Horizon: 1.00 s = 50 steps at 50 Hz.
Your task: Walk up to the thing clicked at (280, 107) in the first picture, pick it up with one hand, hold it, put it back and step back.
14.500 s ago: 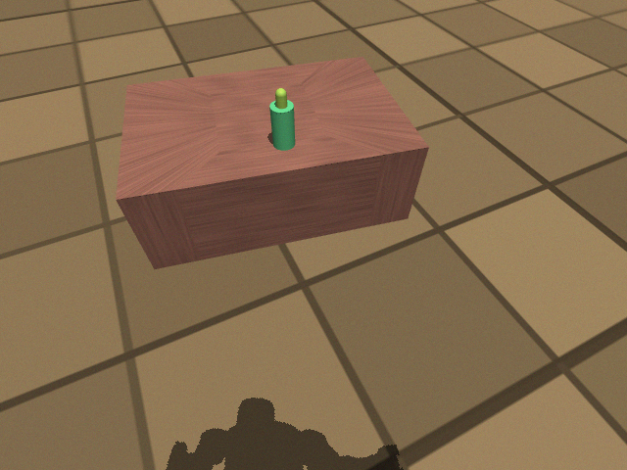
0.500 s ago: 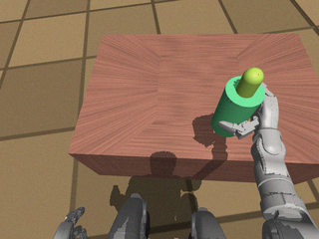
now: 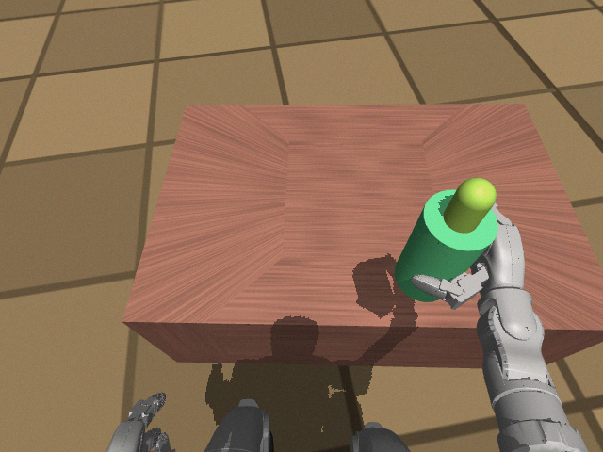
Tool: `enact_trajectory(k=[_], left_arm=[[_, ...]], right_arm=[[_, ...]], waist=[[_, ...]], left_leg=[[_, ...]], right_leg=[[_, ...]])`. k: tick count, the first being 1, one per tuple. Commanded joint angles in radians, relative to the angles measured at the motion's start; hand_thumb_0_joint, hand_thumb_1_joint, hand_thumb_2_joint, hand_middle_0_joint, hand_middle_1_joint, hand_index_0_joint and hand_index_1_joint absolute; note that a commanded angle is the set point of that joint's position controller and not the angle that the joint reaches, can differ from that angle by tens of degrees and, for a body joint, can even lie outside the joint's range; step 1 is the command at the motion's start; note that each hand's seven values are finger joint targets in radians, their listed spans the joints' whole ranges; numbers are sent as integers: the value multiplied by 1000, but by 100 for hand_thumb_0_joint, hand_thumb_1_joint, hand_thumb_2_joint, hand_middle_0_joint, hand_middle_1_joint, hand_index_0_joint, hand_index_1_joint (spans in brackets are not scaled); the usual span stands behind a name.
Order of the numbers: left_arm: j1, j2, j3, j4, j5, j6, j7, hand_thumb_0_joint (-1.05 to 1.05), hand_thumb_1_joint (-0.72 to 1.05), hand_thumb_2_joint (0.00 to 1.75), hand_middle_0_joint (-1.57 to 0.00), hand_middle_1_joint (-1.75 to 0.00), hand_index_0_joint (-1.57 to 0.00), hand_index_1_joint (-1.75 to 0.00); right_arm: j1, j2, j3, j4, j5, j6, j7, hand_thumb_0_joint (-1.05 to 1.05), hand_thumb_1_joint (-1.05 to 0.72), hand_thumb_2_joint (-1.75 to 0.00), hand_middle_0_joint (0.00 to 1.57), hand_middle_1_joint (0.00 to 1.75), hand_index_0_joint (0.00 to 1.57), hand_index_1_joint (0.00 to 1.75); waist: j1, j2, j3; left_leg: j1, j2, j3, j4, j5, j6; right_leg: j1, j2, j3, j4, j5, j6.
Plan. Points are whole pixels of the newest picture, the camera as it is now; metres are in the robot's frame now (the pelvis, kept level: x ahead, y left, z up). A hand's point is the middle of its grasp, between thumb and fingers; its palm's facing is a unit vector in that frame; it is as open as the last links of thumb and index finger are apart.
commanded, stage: lift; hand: right
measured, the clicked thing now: (446, 239) +0.36 -0.15 +0.07
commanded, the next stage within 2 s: hold in 0.44 s
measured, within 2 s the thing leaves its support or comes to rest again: neither
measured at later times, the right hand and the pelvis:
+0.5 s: hand (454, 254) +0.34 -0.16 +0.06, palm faces +0.03 +1.00 +0.00, open 11.3 cm; pelvis +0.01 +0.00 +0.01, yaw +0 degrees
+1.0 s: hand (466, 258) +0.33 -0.17 +0.08, palm faces +0.03 +1.00 +0.00, open 11.3 cm; pelvis +0.01 +0.00 +0.02, yaw +0 degrees
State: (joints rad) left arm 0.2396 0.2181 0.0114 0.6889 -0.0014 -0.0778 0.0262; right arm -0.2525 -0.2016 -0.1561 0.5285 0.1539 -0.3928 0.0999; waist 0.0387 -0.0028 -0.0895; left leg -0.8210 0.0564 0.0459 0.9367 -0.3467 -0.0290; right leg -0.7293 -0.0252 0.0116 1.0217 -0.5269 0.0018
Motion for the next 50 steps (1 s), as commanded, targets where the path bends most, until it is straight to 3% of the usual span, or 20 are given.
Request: enact_trajectory(k=[1, 6, 10, 15, 16, 18, 19, 23, 25, 26, 27, 28, 29, 33, 35, 39, 41, 42, 43, 50], left_arm=[[10, 154, 51, -115, -4, -39, 13, 0, 89, 91, -18, -29, -18, -30], [14, 149, 47, -118, -5, -37, 17, 0, 88, 91, -19, -29, -18, -30], [-3, 145, 46, -117, -6, -39, 21, 0, 89, 91, -19, -30, -18, -30], [6, 146, 46, -115, -7, -33, 25, 0, 89, 91, -19, -30, -18, -30], [2, 148, 49, -113, -7, -32, 27, 0, 88, 91, -19, -30, -18, -30], [-12, 137, 41, -121, -8, -32, 29, 0, 89, 91, -19, -30, -18, -30], [-19, 135, 39, -126, -10, -34, 28, 0, 88, 91, -19, -30, -18, -30], [-22, 144, 45, -128, -10, -33, 29, 0, 89, 91, -19, -30, -19, -30], [-20, 150, 50, -122, -10, -33, 31, 0, 89, 91, -19, -30, -19, -30], [-25, 140, 41, -128, -10, -33, 29, 0, 89, 91, -19, -30, -19, -30], [-30, 143, 42, -131, -10, -35, 30, 0, 89, 91, -19, -30, -19, -30], [-18, 145, 46, -123, -11, -35, 32, 0, 88, 92, -19, -30, -19, -31], [-19, 144, 43, -126, -12, -36, 33, 0, 87, 92, -19, -30, -19, -31], [-33, 143, 43, -127, -12, -38, 35, 0, 88, 92, -19, -30, -19, -30], [-45, 128, 32, -138, -13, -39, 34, 0, 89, 91, -19, -30, -19, -30], [-42, 132, 35, -132, -12, -41, 37, 0, 89, 91, -19, -30, -19, -30], [-42, 131, 34, -134, -13, -42, 37, 0, 88, 92, -19, -30, -19, -31], [-33, 144, 44, -128, -12, -42, 39, 0, 88, 92, -19, -30, -19, -31], [-33, 138, 37, -128, -13, -40, 40, 0, 88, 92, -19, -30, -19, -31], [-43, 136, 33, -137, -16, -41, 41, 0, 87, 92, -19, -30, -19, -31]], right_arm=[[-263, -106, -22, -240, 25, -71, 7, 0, -1, -127, 123, 140, 128, 140], [-229, -123, -35, -284, 31, -67, 9, 0, -1, -128, 124, 142, 129, 142], [-221, -120, -33, -304, 34, -63, 9, 0, -7, -129, 125, 142, 130, 142], [-186, -106, -12, -304, 35, -53, 18, 0, -5, -129, 125, 142, 130, 142], [-183, -128, -41, -315, 37, -53, 14, 0, -6, -129, 126, 142, 130, 142], [-179, -114, -23, -320, 40, -50, 19, 0, -8, -130, 126, 142, 130, 142], [-172, -121, -36, -328, 44, -50, 18, 0, -7, -130, 125, 142, 130, 142], [-164, -102, -11, -326, 42, -43, 26, 0, -8, -129, 126, 142, 130, 142], [-160, -128, -31, -317, 40, -40, 24, 0, -9, -129, 126, 142, 130, 142], [-148, -107, -11, -322, 44, -39, 28, 0, -10, -129, 126, 142, 130, 142], [-161, -122, -28, -360, 46, -43, 25, 0, -9, -129, 126, 142, 130, 142], [-154, -102, -9, -335, 48, -38, 32, 0, -6, -126, 126, 140, 129, 140], [-150, -111, -18, -347, 51, -38, 31, 0, -6, -125, 125, 139, 129, 139], [-110, -121, -30, -326, 47, -33, 30, 0, -6, -124, 124, 138, 127, 138], [-126, -101, -3, -373, 54, -33, 34, 0, -8, -125, 124, 138, 128, 138], [-94, -130, -37, -360, 50, -29, 26, 0, -7, -124, 124, 138, 128, 138], [-109, -109, -14, -385, 53, -30, 29, 0, -7, -125, 125, 138, 128, 138], [-118, -127, -28, -407, 53, -28, 28, 0, -5, -124, 125, 138, 128, 138], [-100, -113, -14, -366, 50, -22, 29, 0, -7, -125, 125, 138, 128, 138], [-99, -123, -24, -386, 54, -11, 35, 0, -7, -125, 124, 138, 128, 138]], waist=[[0, -22, -311], [-7, 4, -333], [-11, -5, -305], [-4, -17, -303], [-13, 0, -298], [-12, 6, -266], [-19, 17, -272], [-13, -10, -254], [-19, -7, -263], [-19, -15, -249], [-26, -12, -268], [-11, 0, -278], [-18, -2, -275], [-26, 15, -246], [-22, -6, -252], [-34, 1, -240], [-24, -10, -258], [-30, -31, -287], [-19, -17, -247], [-24, -5, -238]], left_leg=[[290, -43, 6, -101, 172, 48], [365, -40, -1, -117, 244, 47], [366, -40, -2, -138, 204, 44], [387, -40, 3, -134, 285, 48], [395, -39, 1, -142, 278, 45], [403, -36, -2, -160, 244, 42], [413, -36, -2, -165, 228, 42], [386, -43, 8, -170, 207, 45], [392, -41, 5, -174, 203, 44], [399, -40, 7, -176, 206, 45], [406, -40, 6, -174, 207, 45], [401, -40, 7, -173, 229, 43], [414, -40, 6, -177, 237, 44], [422, -39, 4, -194, 185, 42], [427, -39, 4, -198, 197, 41], [441, -37, 5, -199, 210, 40], [434, -39, 9, -194, 228, 42], [437, -40, 9, -189, 241, 45], [422, -42, 11, -192, 244, 44], [437, -42, 12, -209, 213, 43]], right_leg=[[102, 13, 30, -211, 266, 10], [116, 23, 6, -203, 339, 1], [109, 26, 0, -218, 286, -4], [157, 24, 3, -223, 393, 5], [152, 24, 0, -220, 375, 0], [130, 27, -6, -231, 323, -5], [131, 26, -3, -240, 307, -5], [155, 21, 7, -262, 306, 2], [160, 22, 4, -263, 298, 1], [158, 23, 3, -268, 304, 2], [171, 21, 5, -268, 302, 2], [184, 21, 6, -261, 329, 2], [181, 23, 3, -263, 335, 2], [157, 25, 1, -280, 271, -5], [170, 26, -2, -279, 282, -4], [170, 27, -1, -282, 296, -3], [193, 24, 2, -282, 325, 1], [219, 21, 6, -287, 351, 6], [210, 21, 6, -285, 358, 5], [214, 19, 8, -304, 315, 3]])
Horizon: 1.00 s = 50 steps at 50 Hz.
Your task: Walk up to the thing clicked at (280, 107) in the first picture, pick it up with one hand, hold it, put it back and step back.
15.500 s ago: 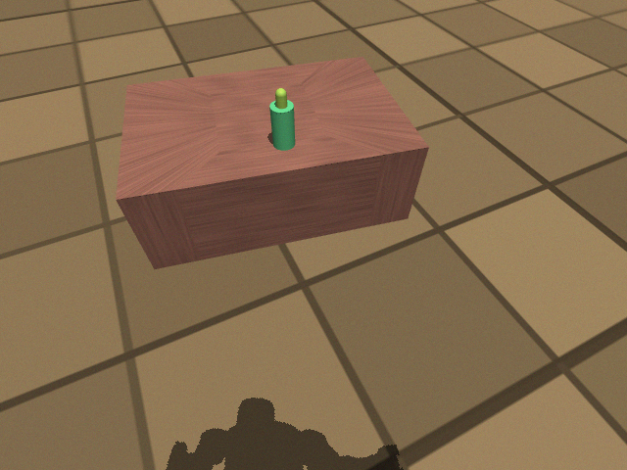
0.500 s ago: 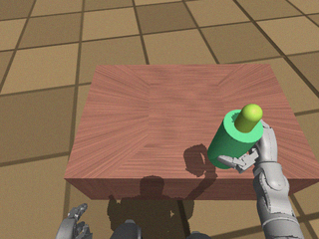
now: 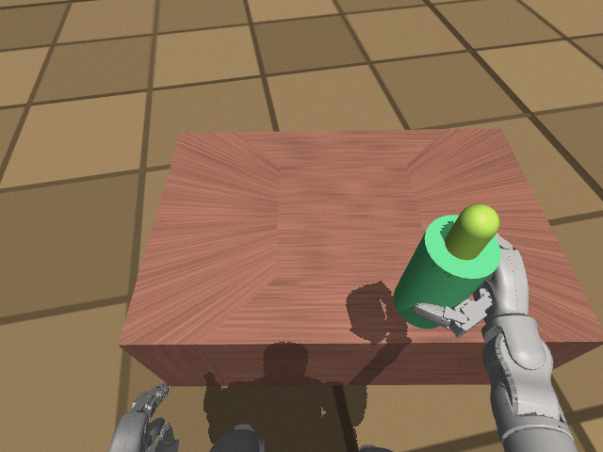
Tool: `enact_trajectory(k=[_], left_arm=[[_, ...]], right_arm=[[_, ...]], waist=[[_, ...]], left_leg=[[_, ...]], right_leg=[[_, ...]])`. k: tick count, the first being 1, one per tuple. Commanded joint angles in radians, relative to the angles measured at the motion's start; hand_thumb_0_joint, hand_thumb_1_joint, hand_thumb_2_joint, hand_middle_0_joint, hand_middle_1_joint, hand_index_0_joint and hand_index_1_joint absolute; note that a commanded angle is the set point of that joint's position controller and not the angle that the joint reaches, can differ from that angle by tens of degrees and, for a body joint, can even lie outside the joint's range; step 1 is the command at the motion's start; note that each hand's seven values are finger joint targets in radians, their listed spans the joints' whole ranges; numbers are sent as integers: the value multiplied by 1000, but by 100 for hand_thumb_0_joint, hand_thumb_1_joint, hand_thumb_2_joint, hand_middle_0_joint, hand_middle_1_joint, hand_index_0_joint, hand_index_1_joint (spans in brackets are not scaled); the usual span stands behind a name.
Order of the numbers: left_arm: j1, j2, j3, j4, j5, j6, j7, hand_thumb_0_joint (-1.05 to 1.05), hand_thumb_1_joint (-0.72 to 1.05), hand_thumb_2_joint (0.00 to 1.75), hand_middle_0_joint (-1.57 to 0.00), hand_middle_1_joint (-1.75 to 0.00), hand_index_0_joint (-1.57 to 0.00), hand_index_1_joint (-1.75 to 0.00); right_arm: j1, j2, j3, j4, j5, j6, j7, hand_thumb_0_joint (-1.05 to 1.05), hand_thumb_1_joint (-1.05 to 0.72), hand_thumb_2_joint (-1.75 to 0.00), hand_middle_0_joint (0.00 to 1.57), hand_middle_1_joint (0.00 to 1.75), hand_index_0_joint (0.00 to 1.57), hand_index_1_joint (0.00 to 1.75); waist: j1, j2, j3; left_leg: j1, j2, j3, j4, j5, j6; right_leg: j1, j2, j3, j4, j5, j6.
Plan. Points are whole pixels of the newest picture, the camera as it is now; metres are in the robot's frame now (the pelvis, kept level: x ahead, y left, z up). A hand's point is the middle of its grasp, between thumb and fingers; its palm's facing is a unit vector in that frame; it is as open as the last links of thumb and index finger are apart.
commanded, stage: hold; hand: right
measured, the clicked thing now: (447, 265) +0.32 -0.16 +0.08
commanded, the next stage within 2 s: none
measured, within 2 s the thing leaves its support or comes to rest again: neither
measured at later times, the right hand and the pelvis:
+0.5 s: hand (444, 270) +0.32 -0.16 +0.06, palm faces +0.01 +1.00 +0.01, open 11.3 cm; pelvis +0.00 +0.00 +0.00, yaw +0 degrees
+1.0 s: hand (439, 268) +0.33 -0.16 +0.06, palm faces +0.01 +1.00 +0.01, open 11.3 cm; pelvis +0.00 +0.00 +0.00, yaw +0 degrees
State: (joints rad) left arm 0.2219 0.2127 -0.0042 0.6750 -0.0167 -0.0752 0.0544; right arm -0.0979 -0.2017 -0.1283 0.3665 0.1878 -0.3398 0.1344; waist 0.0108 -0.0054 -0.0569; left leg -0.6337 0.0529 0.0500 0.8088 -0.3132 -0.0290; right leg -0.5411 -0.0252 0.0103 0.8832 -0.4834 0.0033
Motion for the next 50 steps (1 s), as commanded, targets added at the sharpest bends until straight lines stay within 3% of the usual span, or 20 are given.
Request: enact_trajectory(k=[1, 4, 5, 6, 10, 14, 16, 23, 25, 29, 32, 35, 38, 42, 44, 45, 46, 48, 49, 50], left_arm=[[-40, 134, 42, -130, -1, -45, 14, 0, 88, 92, -19, -30, -19, -31], [-24, 141, 51, -116, 0, -46, 14, 0, 88, 91, -19, -30, -19, -30], [-24, 142, 51, -121, 2, -49, 12, 0, 88, 91, -19, -30, -19, -31], [-22, 133, 45, -119, 0, -47, 12, 0, 88, 91, -19, -30, -19, -30], [-29, 132, 44, -118, 2, -48, 13, 0, 88, 91, -19, -30, -19, -30], [-21, 139, 49, -124, 2, -49, 13, 0, 88, 91, -19, -30, -19, -30], [-17, 139, 48, -118, 3, -48, 9, 0, 88, 91, -19, -30, -19, -30], [-23, 142, 51, -119, 1, -51, 9, 0, 88, 91, -19, -30, -19, -30], [-30, 130, 41, -124, 1, -49, 8, 0, 88, 91, -19, -30, -19, -30], [-29, 135, 46, -126, 3, -51, 10, 0, 88, 91, -19, -30, -19, -30], [-18, 136, 49, -118, 3, -53, 11, 0, 89, 91, -19, -30, -19, -30], [-11, 152, 60, -104, 4, -51, 14, 0, 89, 91, -19, -30, -19, -30], [-20, 137, 46, -117, 3, -53, 9, 0, 89, 91, -19, -30, -19, -30], [-16, 143, 54, -109, 4, -55, 11, 0, 88, 91, -19, -30, -19, -30], [-25, 122, 39, -118, 3, -57, 7, 0, 88, 91, -19, -30, -19, -30], [-32, 131, 43, -117, 4, -57, 7, 0, 89, 91, -19, -30, -19, -30], [-30, 132, 43, -122, 1, -57, 8, 0, 88, 91, -19, -30, -19, -30], [-37, 135, 47, -122, 4, -55, 7, 0, 89, 91, -19, -30, -19, -30], [-23, 143, 53, -119, 4, -55, 10, 0, 89, 91, -19, -30, -19, -30], [-33, 125, 37, -121, 2, -56, 9, 0, 89, 91, -19, -30, -19, -30]], right_arm=[[-272, -126, -50, -245, 23, -64, 3, 0, -7, -124, 124, 137, 128, 137], [-221, -102, -39, -186, 25, -48, 8, 0, -6, -124, 124, 138, 128, 138], [-239, -110, -43, -234, 25, -54, 7, 0, -6, -125, 125, 139, 129, 139], [-265, -103, -30, -225, 26, -56, 7, 0, -8, -125, 126, 139, 129, 139], [-282, -124, -58, -210, 23, -63, 4, 0, -7, -125, 124, 138, 128, 138], [-261, -132, -59, -239, 18, -66, 2, 0, -4, -124, 123, 137, 127, 137], [-269, -101, -28, -220, 20, -61, 7, 0, -7, -124, 124, 138, 128, 138], [-270, -118, -53, -224, 25, -52, 2, 0, -2, -127, 125, 141, 130, 141], [-275, -97, -33, -209, 24, -58, 1, 0, -5, -127, 126, 140, 130, 140], [-265, -141, -69, -251, 17, -66, -8, 0, -7, -126, 125, 139, 129, 139], [-286, -85, -17, -238, 22, -59, -3, 0, -4, -126, 124, 139, 128, 139], [-259, -125, -65, -175, 16, -54, -9, 0, -1, -128, 126, 142, 130, 142], [-309, -104, -38, -203, 21, -65, 0, 0, -1, -126, 124, 140, 129, 140], [-296, -116, -53, -192, 22, -65, 8, 0, -3, -125, 124, 139, 128, 139], [-298, -89, -32, -193, 28, -71, 6, 0, -2, -126, 124, 140, 129, 140], [-318, -123, -57, -243, 28, -79, 3, 0, -2, -125, 124, 139, 128, 139], [-289, -125, -63, -183, 22, -73, 0, 0, 0, -126, 124, 140, 129, 140], [-287, -123, -55, -222, 18, -76, -3, 0, -3, -126, 124, 140, 129, 140], [-305, -130, -57, -257, 19, -78, -4, 0, -5, -126, 125, 140, 129, 140], [-254, -94, -30, -198, 19, -70, -5, 0, -6, -126, 125, 140, 129, 140]], waist=[[5, -7, -246], [11, 2, -242], [-5, -20, -277], [4, -6, -253], [7, 3, -237], [-8, -15, -292], [3, -27, -268], [-5, 3, -259], [6, 0, -235], [-12, -2, -284], [18, 1, -283], [0, -12, -252], [14, -11, -260], [6, 15, -266], [9, 31, -249], [-7, -15, -272], [-1, 17, -248], [-6, -15, -266], [-2, -11, -318], [2, 5, -256]], left_leg=[[245, -38, 7, -90, 164, 40], [245, -37, 11, -87, 184, 42], [255, -37, 13, -76, 197, 44], [247, -38, 13, -75, 209, 43], [234, -38, 9, -78, 191, 41], [265, -37, 8, -75, 211, 46], [247, -40, 14, -70, 213, 46], [266, -34, 6, -90, 197, 41], [239, -37, 6, -86, 182, 43], [288, -34, 3, -94, 192, 40], [270, -36, 3, -88, 218, 41], [249, -36, 5, -89, 191, 43], [231, -38, 5, -84, 180, 45], [255, -36, 5, -85, 199, 40], [255, -35, 3, -88, 193, 39], [256, -35, 0, -87, 175, 42], [257, -36, 0, -94, 166, 40], [261, -35, -5, -98, 146, 41], [281, -37, 0, -94, 186, 41], [266, -39, 5, -96, 178, 40]], right_leg=[[11, 21, 6, -169, 248, -2], [11, 21, 6, -168, 277, 0], [25, 20, 10, -169, 302, 5], [21, 18, 10, -165, 317, 5], [13, 19, 8, -160, 285, 0], [41, 20, 11, -165, 317, 6], [40, 14, 20, -176, 336, 14], [21, 23, 4, -169, 287, -1], [17, 20, 6, -169, 272, -1], [32, 26, 2, -171, 275, -2], [33, 24, 2, -166, 297, -1], [23, 21, 5, -170, 289, 1], [29, 17, 10, -173, 279, 3], [24, 20, 6, -163, 287, -2], [2, 22, 3, -162, 274, -6], [17, 23, 4, -167, 261, -2], [4, 24, 3, -170, 248, -6], [11, 27, -1, -173, 221, -6], [47, 24, 1, -173, 270, -2], [18, 23, 3, -177, 259, -3]])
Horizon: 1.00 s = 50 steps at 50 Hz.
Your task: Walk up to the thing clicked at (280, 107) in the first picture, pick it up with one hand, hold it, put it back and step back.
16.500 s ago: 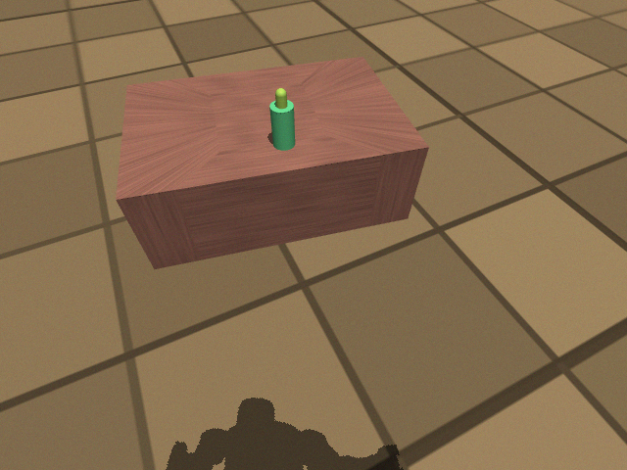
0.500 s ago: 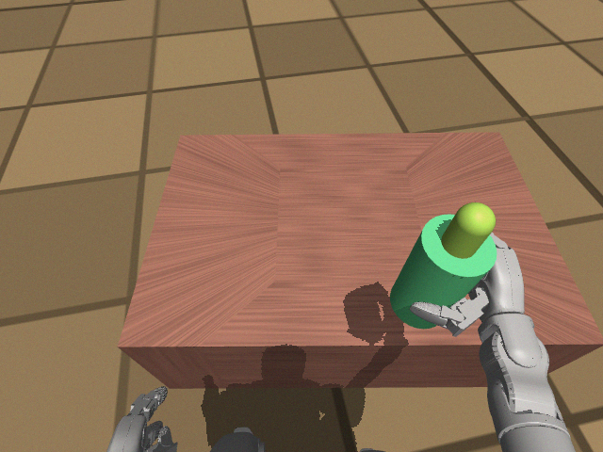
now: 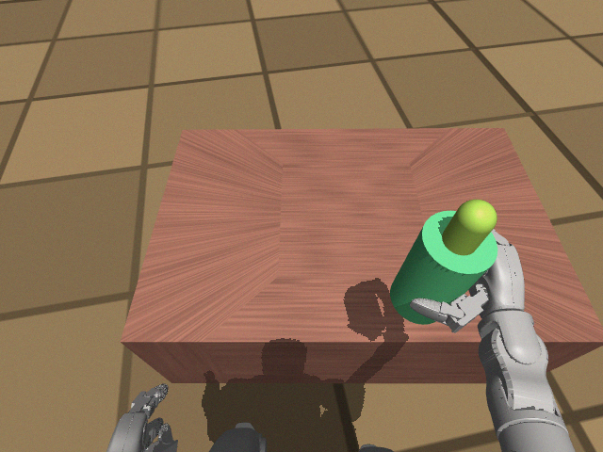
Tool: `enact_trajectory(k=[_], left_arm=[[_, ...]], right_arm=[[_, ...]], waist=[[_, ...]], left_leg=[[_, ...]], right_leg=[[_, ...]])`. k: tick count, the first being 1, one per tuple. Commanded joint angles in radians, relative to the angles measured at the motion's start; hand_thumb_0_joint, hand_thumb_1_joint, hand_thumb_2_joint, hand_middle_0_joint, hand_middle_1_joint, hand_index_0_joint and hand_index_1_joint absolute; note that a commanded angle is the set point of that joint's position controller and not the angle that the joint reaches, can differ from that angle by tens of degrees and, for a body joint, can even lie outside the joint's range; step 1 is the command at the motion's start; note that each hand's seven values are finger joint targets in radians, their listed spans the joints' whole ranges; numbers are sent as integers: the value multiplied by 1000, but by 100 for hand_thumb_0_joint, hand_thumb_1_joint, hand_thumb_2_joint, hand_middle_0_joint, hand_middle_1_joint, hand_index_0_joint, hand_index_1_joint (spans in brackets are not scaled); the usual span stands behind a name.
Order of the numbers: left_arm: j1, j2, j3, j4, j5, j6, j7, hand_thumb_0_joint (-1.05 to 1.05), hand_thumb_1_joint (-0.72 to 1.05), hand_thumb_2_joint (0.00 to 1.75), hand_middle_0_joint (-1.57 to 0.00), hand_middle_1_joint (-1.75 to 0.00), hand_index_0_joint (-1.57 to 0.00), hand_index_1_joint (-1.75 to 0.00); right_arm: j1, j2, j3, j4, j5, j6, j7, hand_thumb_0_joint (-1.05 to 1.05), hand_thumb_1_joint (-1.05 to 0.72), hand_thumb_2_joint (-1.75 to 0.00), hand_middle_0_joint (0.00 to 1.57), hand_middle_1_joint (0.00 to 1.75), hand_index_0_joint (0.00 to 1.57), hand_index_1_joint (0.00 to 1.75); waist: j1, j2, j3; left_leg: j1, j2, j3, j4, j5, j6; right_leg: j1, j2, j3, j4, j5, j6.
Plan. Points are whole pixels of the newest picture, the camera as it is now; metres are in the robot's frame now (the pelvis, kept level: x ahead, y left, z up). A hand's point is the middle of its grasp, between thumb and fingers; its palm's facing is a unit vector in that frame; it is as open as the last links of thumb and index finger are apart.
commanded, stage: hold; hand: right
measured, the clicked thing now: (444, 261) +0.32 -0.15 +0.08
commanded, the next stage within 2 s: crouch in 1.14 s
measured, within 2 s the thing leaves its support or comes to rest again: neither
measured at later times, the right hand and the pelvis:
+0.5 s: hand (442, 269) +0.33 -0.16 +0.05, palm faces +0.01 +1.00 +0.01, open 11.3 cm; pelvis +0.00 +0.00 +0.00, yaw +0 degrees
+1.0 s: hand (442, 268) +0.33 -0.16 +0.05, palm faces +0.00 +1.00 +0.01, open 11.3 cm; pelvis +0.00 -0.01 +0.00, yaw +0 degrees
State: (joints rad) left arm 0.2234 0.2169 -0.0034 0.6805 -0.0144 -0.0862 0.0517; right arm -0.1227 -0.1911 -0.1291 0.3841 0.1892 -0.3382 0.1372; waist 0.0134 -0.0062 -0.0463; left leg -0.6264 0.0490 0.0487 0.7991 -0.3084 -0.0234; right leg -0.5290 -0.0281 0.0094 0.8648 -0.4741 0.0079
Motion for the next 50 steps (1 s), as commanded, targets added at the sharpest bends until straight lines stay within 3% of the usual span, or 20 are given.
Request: enact_trajectory(k=[1, 4, 6, 9, 11, 12, 15, 20, 21, 25, 26, 28, 30, 32, 35, 39, 41, 42, 47, 50], left_arm=[[-28, 127, 41, -125, 0, -45, 11, 0, 90, 91, -19, -30, -19, -30], [-21, 137, 48, -116, 1, -41, 13, 0, 88, 91, -19, -30, -19, -30], [-14, 127, 42, -120, 1, -42, 13, 0, 88, 91, -19, -30, -19, -30], [-17, 130, 42, -113, 0, -40, 14, 0, 88, 91, -19, -30, -19, -30], [-13, 134, 50, -116, 3, -41, 12, 0, 88, 91, -19, -30, -19, -30], [-20, 120, 37, -119, 2, -40, 11, 0, 88, 91, -19, -30, -19, -30], [-20, 133, 48, -114, 2, -41, 15, 0, 89, 91, -19, -30, -19, -30], [-35, 127, 44, -117, 1, -42, 13, 0, 90, 91, -19, -30, -19, -30], [-18, 130, 49, -115, 3, -42, 14, 0, 90, 90, -19, -30, -19, -30], [-29, 119, 40, -116, 4, -43, 13, 0, 89, 91, -19, -30, -19, -30], [-28, 122, 41, -114, 3, -40, 12, 0, 89, 91, -19, -30, -19, -30], [-26, 125, 42, -119, 3, -36, 11, 0, 89, 91, -19, -30, -19, -30], [-28, 125, 41, -124, 2, -39, 11, 0, 89, 91, -19, -30, -19, -30], [-14, 132, 47, -115, 3, -40, 15, 0, 89, 91, -19, -30, -19, -30], [-12, 133, 44, -115, 2, -41, 11, 0, 88, 91, -19, -30, -19, -30], [-2, 146, 60, -112, 4, -39, 11, 0, 88, 91, -19, -30, -19, -30], [-8, 126, 44, -111, 3, -41, 6, 0, 89, 91, -19, -30, -19, -30], [-10, 142, 56, -106, 3, -40, 8, 0, 89, 91, -19, -30, -19, -30], [0, 137, 51, -115, 3, -38, 5, 0, 89, 91, -19, -30, -19, -30], [-5, 139, 55, -117, 4, -39, 4, 0, 89, 90, -19, -30, -19, -30]], right_arm=[[-249, -107, -29, -232, 18, -73, -9, 0, -7, -127, 126, 140, 130, 140], [-258, -145, -65, -249, 16, -74, -13, 0, -3, -127, 126, 141, 130, 141], [-222, -91, -26, -204, 21, -69, -7, 0, -2, -128, 126, 142, 131, 142], [-251, -144, -64, -213, 16, -76, -8, 0, -3, -127, 125, 141, 130, 141], [-258, -128, -52, -241, 17, -79, -3, 0, -2, -128, 126, 142, 131, 142], [-255, -99, -31, -207, 24, -77, 0, 0, -2, -128, 126, 142, 131, 142], [-286, -146, -66, -226, 15, -81, -4, 0, -3, -128, 126, 141, 130, 141], [-232, -97, -23, -201, 17, -75, -4, 0, -2, -127, 125, 141, 130, 141], [-274, -126, -45, -255, 18, -82, -6, 0, -3, -127, 125, 141, 129, 141], [-236, -98, -31, -204, 16, -78, -15, 0, -2, -127, 124, 140, 129, 140], [-256, -128, -58, -220, 16, -84, -20, 0, 0, -128, 125, 142, 130, 142], [-259, -139, -56, -236, 9, -90, -22, 0, 0, -129, 126, 142, 130, 142], [-265, -107, -28, -232, 14, -93, -18, 0, 0, -128, 125, 142, 130, 142], [-304, -141, -56, -252, 11, -95, -20, 0, 0, -128, 124, 141, 129, 141], [-265, -94, -13, -206, 12, -85, -10, 0, 2, -128, 125, 142, 130, 142], [-262, -127, -49, -201, 7, -83, -15, 0, 2, -130, 126, 144, 131, 143], [-271, -103, -24, -210, 11, -83, -13, 0, 2, -128, 125, 142, 130, 142], [-256, -115, -41, -167, 9, -76, -13, 0, 1, -128, 125, 142, 130, 142], [-281, -98, -20, -202, 10, -82, -8, 0, 3, -127, 125, 142, 130, 142], [-291, -121, -42, -211, 6, -82, -19, 0, 2, -128, 126, 143, 131, 143]], waist=[[7, 14, -270], [-5, -12, -298], [11, 17, -287], [-3, -1, -276], [2, 2, -315], [10, 18, -271], [1, -4, -299], [5, 10, -258], [6, 4, -319], [8, 17, -263], [2, 3, -260], [-9, -20, -281], [6, -5, -275], [9, -13, -326], [13, -7, -297], [2, -3, -319], [3, -9, -299], [6, -6, -271], [9, -10, -302], [0, -13, -290]], left_leg=[[261, -33, 4, -82, 188, 34], [257, -35, 4, -74, 199, 37], [254, -34, 7, -68, 232, 37], [250, -31, 4, -70, 212, 37], [268, -28, -2, -66, 242, 37], [252, -29, 0, -68, 229, 36], [255, -29, -4, -77, 197, 35], [239, -32, 1, -82, 170, 33], [268, -31, 2, -75, 214, 34], [245, -32, 4, -69, 217, 34], [244, -31, 1, -72, 194, 35], [252, -31, 0, -72, 176, 39], [239, -34, 5, -69, 181, 37], [250, -33, 4, -62, 213, 38], [226, -36, 8, -49, 240, 42], [266, -29, 2, -63, 222, 40], [240, -34, 9, -54, 225, 40], [229, -32, 6, -59, 210, 38], [233, -33, 7, -49, 242, 44], [241, -31, 5, -62, 201, 40]], right_leg=[[6, 26, 3, -154, 261, -7], [28, 23, 6, -149, 286, -4], [19, 23, 5, -143, 321, -3], [16, 25, 4, -141, 300, -4], [16, 28, 1, -130, 312, -7], [-1, 26, 2, -132, 303, -8], [14, 28, 1, -135, 266, -11], [-8, 27, 0, -145, 235, -11], [16, 27, 2, -139, 284, -9], [-11, 25, 2, -134, 292, -9], [-16, 25, 4, -137, 268, -9], [-2, 24, 7, -147, 257, -5], [2, 21, 11, -148, 265, -4], [25, 21, 11, -141, 300, -2], [26, 16, 15, -134, 351, 4], [12, 25, 7, -136, 299, -3], [11, 20, 15, -142, 326, 2], [0, 22, 11, -137, 300, -2], [22, 19, 14, -134, 351, 5], [4, 22, 9, -141, 290, -2]])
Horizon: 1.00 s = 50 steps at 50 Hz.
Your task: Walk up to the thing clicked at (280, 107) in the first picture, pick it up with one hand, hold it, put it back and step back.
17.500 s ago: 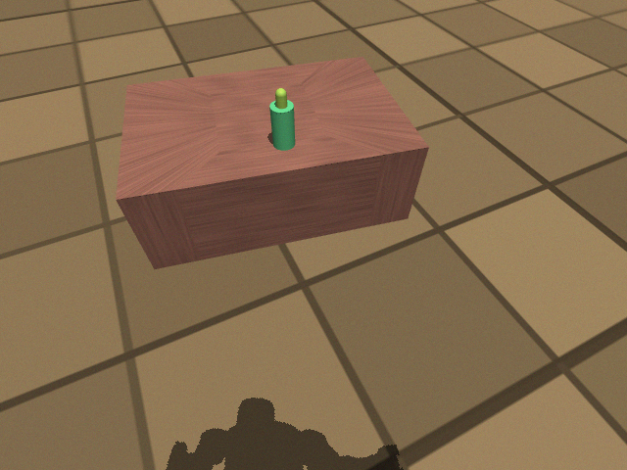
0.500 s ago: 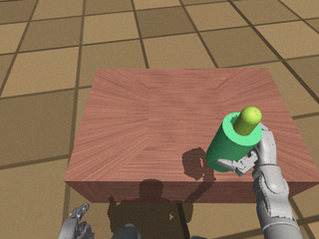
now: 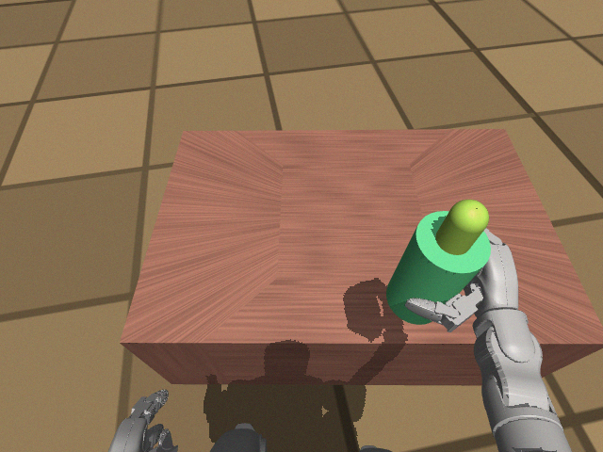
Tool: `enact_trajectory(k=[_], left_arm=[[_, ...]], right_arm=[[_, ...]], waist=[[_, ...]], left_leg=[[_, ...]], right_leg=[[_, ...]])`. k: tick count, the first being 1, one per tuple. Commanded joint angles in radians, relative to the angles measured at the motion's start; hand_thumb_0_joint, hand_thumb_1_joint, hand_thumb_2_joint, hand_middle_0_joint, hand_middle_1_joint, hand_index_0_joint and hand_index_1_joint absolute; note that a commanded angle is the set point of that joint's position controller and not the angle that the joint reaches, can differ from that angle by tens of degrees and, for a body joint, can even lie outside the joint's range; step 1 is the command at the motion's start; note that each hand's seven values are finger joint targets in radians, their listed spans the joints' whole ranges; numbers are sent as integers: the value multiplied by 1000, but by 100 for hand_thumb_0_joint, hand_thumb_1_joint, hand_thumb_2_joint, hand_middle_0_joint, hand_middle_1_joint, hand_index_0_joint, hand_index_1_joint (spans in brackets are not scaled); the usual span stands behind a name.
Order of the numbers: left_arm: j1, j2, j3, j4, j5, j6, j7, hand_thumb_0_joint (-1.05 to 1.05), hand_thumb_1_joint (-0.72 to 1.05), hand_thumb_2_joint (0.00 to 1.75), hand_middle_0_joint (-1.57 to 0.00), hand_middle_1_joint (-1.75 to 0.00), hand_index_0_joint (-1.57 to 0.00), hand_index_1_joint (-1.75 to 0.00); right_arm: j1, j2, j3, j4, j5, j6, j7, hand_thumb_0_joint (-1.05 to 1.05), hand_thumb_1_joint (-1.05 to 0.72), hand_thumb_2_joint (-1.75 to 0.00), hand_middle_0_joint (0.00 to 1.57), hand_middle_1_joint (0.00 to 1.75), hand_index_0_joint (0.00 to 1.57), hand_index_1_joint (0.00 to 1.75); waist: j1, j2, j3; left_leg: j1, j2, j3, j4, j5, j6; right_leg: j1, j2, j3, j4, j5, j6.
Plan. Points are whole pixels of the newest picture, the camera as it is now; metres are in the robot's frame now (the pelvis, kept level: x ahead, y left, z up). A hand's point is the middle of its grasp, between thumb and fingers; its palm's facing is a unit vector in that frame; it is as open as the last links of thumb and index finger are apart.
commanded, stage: hold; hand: right
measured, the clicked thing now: (438, 261) +0.32 -0.14 +0.08
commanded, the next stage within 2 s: crouch in 0.14 s
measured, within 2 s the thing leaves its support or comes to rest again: neither
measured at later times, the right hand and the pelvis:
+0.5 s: hand (429, 272) +0.34 -0.15 +0.03, palm faces +0.03 +1.00 +0.01, open 11.3 cm; pelvis -0.01 +0.01 -0.01, yaw +0 degrees
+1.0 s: hand (399, 259) +0.43 -0.15 -0.10, palm faces +0.00 +1.00 +0.00, open 11.3 cm; pelvis -0.04 +0.00 -0.12, yaw +0 degrees
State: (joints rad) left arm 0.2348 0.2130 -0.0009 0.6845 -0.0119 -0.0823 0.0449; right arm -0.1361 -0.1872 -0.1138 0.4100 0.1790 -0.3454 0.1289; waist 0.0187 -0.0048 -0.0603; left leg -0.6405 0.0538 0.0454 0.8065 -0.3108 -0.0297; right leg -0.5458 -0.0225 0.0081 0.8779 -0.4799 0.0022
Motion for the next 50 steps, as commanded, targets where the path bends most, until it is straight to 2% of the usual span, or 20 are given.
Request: enact_trajectory(k=[1, 6, 8, 11, 12, 14, 18, 22, 28, 29, 30, 31, 32, 34, 35, 38, 39, 43, 46, 50], left_arm=[[-12, 145, 53, -118, 1, -43, 11, 0, 89, 91, -19, -30, -19, -30], [-21, 150, 55, -120, 2, -44, 10, 0, 90, 90, -19, -30, -19, -30], [-28, 132, 44, -125, 1, -44, 5, 0, 89, 91, -19, -30, -19, -30], [-25, 148, 56, -121, 3, -46, 10, 0, 90, 90, -19, -30, -19, -30], [-39, 132, 42, -126, 0, -47, 8, 0, 88, 88, -19, -31, -21, -30], [-34, 123, 37, -124, 1, -49, 10, 0, 91, 91, -19, -30, -19, -30], [-26, 133, 45, -106, 8, -49, 8, 0, 91, 91, -19, -30, -19, -30], [-6, 139, 50, -85, 17, -50, 3, 0, 91, 90, -19, -31, -20, -30], [32, 149, 52, -67, 28, -61, -10, 0, 89, 91, -20, -31, -20, -31], [46, 153, 55, -67, 31, -63, -13, 0, 89, 91, -20, -31, -20, -31], [58, 168, 61, -66, 35, -65, -12, 0, 89, 90, -20, -31, -20, -30], [61, 164, 53, -58, 38, -64, -15, 0, 89, 91, -20, -30, -20, -30], [83, 172, 56, -62, 38, -63, -18, 0, 88, 91, -20, -30, -20, -31], [95, 180, 55, -64, 41, -58, -27, 0, 87, 92, -20, -30, -19, -31], [102, 186, 58, -67, 41, -56, -29, 0, 87, 92, -20, -30, -19, -31], [114, 196, 58, -70, 42, -45, -41, 0, 87, 92, -20, -30, -20, -31], [119, 200, 60, -72, 39, -43, -45, 0, 87, 92, -20, -30, -19, -31], [147, 217, 67, -66, 42, -29, -57, 0, 88, 91, -20, -30, -20, -31], [153, 218, 66, -66, 46, -24, -61, 0, 88, 91, -20, -30, -20, -31], [163, 234, 73, -63, 52, -21, -62, 0, 89, 90, -20, -30, -20, -30]], right_arm=[[-279, -99, -32, -215, 15, -71, -8, 0, 2, -127, 124, 141, 129, 141], [-288, -132, -58, -230, 12, -81, -12, 0, 4, -127, 124, 141, 129, 141], [-252, -90, -27, -193, 15, -76, -10, 0, 4, -126, 124, 140, 128, 140], [-287, -127, -61, -214, 13, -81, -16, 0, 3, -127, 124, 141, 129, 141], [-274, -119, -47, -236, 15, -83, -15, 0, 6, -125, 120, 137, 124, 137], [-293, -103, -42, -222, 18, -83, -21, 0, -4, -120, 124, 135, 127, 135], [-315, -96, -46, -145, 10, -94, -32, 0, -3, -122, 126, 138, 129, 138], [-393, -105, -53, -42, 0, -131, -16, 0, 0, -122, 125, 137, 128, 137], [-595, -140, -100, 117, -5, -224, 10, 0, 4, -124, 123, 138, 127, 138], [-637, -144, -95, 118, -10, -239, 13, 0, 5, -126, 123, 139, 127, 139], [-676, -185, -130, 145, -15, -252, 15, 0, 4, -127, 124, 141, 129, 141], [-666, -176, -119, 201, -20, -262, 17, 0, 4, -128, 125, 142, 130, 142], [-708, -208, -143, 195, -22, -275, 22, 0, 5, -128, 126, 143, 131, 143], [-734, -213, -152, 274, -27, -283, 32, 0, 5, -128, 125, 142, 130, 142], [-756, -243, -180, 267, -28, -287, 34, 0, 5, -130, 127, 144, 132, 144], [-845, -257, -199, 316, -30, -288, 40, 0, 1, -128, 126, 142, 130, 142], [-843, -230, -188, 361, -30, -282, 44, 0, 0, -128, 125, 141, 129, 141], [-935, -285, -225, 364, -46, -288, 49, 0, -2, -128, 126, 142, 130, 142], [-949, -291, -244, 432, -51, -285, 48, 0, -1, -127, 124, 140, 128, 140], [-1030, -382, -288, 420, -66, -284, 31, 0, -1, -127, 124, 140, 128, 140]], waist=[[6, 1, -273], [-9, -15, -291], [-2, 17, -245], [-4, -13, -290], [-9, 6, -268], [5, 31, -254], [15, 17, -203], [36, 23, -217], [64, 23, -343], [64, 2, -390], [62, -23, -454], [59, -21, -443], [55, -39, -515], [58, -30, -539], [49, -40, -588], [65, -37, -593], [81, -18, -592], [85, -48, -653], [107, -13, -630], [101, -51, -664]], left_leg=[[242, -39, 10, -67, 199, 47], [244, -37, 7, -65, 184, 48], [252, -37, 8, -77, 171, 45], [255, -35, 0, -78, 167, 45], [261, -36, 2, -83, 154, 43], [255, -36, 0, -86, 158, 38], [178, -37, 0, -72, 90, 41], [103, -32, -6, -11, 100, 42], [-37, -21, -39, 133, 95, 40], [-47, -21, -43, 159, 108, 43], [-64, -21, -39, 199, 134, 46], [-100, -24, -37, 225, 132, 48], [-93, -20, -44, 262, 174, 55], [-109, -19, -45, 304, 188, 58], [-102, -18, -52, 320, 196, 60], [-155, -17, -51, 355, 165, 62], [-179, -16, -45, 368, 158, 62], [-255, -17, -34, 435, 165, 69], [-287, -16, -36, 459, 126, 67], [-309, -12, -49, 468, 31, 62]], right_leg=[[26, 13, 15, -157, 295, 5], [24, 15, 16, -157, 274, 5], [-5, 18, 10, -158, 251, 0], [9, 22, 4, -154, 239, -2], [5, 20, 6, -158, 224, -4], [-12, 21, 2, -151, 220, -9], [-60, 17, 10, -148, 151, -9], [-109, 18, 14, -86, 162, -9], [-259, 25, 12, 72, 137, -12], [-279, 30, 10, 94, 142, -10], [-277, 30, 9, 123, 176, -4], [-306, 31, 9, 148, 182, -3], [-330, 32, 6, 178, 224, 1], [-388, 35, 6, 218, 237, 1], [-415, 36, 2, 239, 238, 0], [-489, 40, 4, 277, 197, -4], [-502, 39, 11, 288, 191, -6], [-509, 32, 32, 332, 227, 1], [-602, 35, 26, 375, 161, -8], [-671, 38, 10, 404, 54, -15]])
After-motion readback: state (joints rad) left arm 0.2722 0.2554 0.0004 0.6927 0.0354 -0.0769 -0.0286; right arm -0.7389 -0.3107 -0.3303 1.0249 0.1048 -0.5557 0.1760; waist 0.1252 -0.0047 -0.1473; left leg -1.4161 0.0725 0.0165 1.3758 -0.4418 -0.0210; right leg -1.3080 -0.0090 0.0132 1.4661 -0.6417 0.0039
